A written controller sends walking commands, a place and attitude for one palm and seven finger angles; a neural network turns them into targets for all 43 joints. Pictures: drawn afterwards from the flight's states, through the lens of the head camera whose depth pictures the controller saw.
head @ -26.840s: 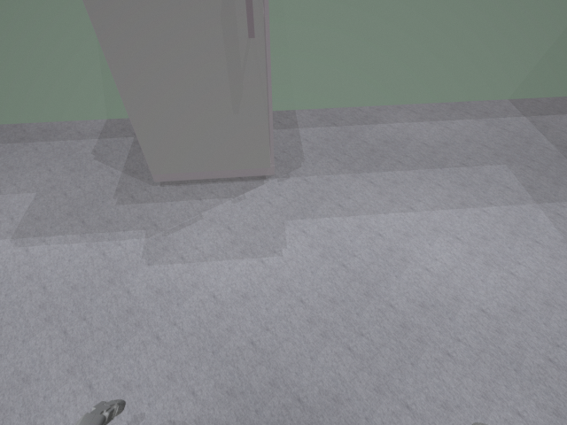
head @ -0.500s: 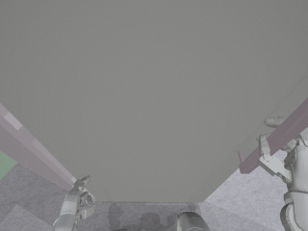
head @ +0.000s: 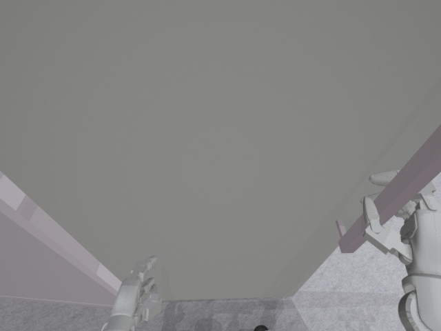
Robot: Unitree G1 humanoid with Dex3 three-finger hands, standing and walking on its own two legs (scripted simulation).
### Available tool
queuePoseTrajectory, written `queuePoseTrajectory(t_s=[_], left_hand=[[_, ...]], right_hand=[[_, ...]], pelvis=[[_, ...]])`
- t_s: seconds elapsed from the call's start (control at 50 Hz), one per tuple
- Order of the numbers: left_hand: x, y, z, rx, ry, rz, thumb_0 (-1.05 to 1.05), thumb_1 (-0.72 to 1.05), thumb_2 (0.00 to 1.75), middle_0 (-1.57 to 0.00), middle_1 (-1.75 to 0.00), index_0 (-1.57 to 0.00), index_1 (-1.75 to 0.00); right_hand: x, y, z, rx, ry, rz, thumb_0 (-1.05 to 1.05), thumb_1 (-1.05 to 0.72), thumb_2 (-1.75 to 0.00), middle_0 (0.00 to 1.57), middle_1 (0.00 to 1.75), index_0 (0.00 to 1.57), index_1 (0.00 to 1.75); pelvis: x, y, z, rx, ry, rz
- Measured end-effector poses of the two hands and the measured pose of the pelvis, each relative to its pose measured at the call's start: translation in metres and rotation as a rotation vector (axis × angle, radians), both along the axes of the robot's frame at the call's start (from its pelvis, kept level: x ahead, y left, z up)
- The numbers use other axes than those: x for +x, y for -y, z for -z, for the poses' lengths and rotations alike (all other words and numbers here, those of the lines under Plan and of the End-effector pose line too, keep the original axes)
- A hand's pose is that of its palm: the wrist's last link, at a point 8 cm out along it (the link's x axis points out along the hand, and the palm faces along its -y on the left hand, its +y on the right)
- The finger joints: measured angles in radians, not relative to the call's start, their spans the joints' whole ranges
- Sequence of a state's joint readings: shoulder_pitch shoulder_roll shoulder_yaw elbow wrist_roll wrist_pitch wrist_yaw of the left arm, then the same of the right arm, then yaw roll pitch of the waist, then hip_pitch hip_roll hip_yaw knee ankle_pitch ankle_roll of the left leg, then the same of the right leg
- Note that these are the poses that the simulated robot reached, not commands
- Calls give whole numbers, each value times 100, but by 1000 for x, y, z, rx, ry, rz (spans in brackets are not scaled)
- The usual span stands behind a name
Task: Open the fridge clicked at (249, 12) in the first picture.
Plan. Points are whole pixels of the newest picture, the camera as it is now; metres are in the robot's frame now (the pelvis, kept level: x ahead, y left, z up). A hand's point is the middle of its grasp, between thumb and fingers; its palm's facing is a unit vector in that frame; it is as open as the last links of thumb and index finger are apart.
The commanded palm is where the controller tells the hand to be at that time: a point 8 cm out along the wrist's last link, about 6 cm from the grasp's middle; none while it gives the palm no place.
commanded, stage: stop walking and hold the door back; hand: right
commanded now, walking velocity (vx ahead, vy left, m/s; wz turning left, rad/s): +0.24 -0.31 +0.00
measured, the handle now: (393, 177) +0.30 -0.22 +0.17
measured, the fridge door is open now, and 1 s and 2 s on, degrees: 84 79 83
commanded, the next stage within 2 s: loosen the grip on the handle in 1.38 s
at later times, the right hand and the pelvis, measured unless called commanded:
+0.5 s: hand (368, 215) +0.27 -0.20 +0.12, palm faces +0.25 +0.94 -0.22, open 5.7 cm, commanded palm +0.24 -0.26 +0.11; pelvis -0.11 +0.01 -0.01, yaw -6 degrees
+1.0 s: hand (358, 190) +0.31 -0.20 +0.12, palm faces +0.24 +0.95 -0.20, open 5.6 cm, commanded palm +0.26 -0.26 +0.11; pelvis -0.11 +0.01 +0.00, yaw -2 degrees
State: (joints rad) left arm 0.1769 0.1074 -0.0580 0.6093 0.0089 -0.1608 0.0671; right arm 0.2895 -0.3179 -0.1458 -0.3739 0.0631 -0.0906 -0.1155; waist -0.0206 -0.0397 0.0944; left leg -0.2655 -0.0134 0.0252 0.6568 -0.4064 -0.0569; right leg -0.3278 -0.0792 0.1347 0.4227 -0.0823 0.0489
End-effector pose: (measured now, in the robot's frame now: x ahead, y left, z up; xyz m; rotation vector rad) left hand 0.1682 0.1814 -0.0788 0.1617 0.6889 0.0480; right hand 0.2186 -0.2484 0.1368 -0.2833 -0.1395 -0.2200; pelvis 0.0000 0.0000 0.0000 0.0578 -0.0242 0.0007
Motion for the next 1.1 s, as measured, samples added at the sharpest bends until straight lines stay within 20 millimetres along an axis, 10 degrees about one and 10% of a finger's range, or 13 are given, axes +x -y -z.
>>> queuePoseTrajectory(t_s=[0.16, 0.34, 0.68, 0.82, 1.1], left_hand=[[-23, -69, 19, 84, -89, 29, 1, 90, 90, -20, -30, -21, -30], [-73, -122, 11, 183, -127, -17, 1, 91, 90, -20, -30, -20, -30], [-198, -47, 34, 68, -338, -77, 0, 93, 90, -20, -30, -20, -30], [-189, -77, 55, 79, -341, -90, 0, 93, 90, -21, -30, -21, -30], [-139, -95, 6, 203, -138, -172, 1, 91, 90, -20, -30, -20, -30]], right_hand=[[-28, -7, 5, -43, -11, 133, -8, -61, -77, 46, 140, 36, 138], [-14, -5, 3, -7, -49, 119, -8, -62, -75, 46, 140, 44, 140], [40, -1, 2, 64, -77, 11, -4, -66, -76, 46, 140, 44, 140], [53, -3, 2, 27, -58, 44, -5, -64, -76, 46, 140, 42, 140], [56, 0, 9, 100, 32, -38, -2, -66, -76, 46, 140, 42, 140]], pelvis=[[-38, -32, 0, -111, 7, 48], [-78, -36, -4, -130, 7, 134], [-123, -13, -1, -36, -6, 88], [-120, -27, 15, -38, 1, 64], [-97, 1, 9, -51, 8, 30]])
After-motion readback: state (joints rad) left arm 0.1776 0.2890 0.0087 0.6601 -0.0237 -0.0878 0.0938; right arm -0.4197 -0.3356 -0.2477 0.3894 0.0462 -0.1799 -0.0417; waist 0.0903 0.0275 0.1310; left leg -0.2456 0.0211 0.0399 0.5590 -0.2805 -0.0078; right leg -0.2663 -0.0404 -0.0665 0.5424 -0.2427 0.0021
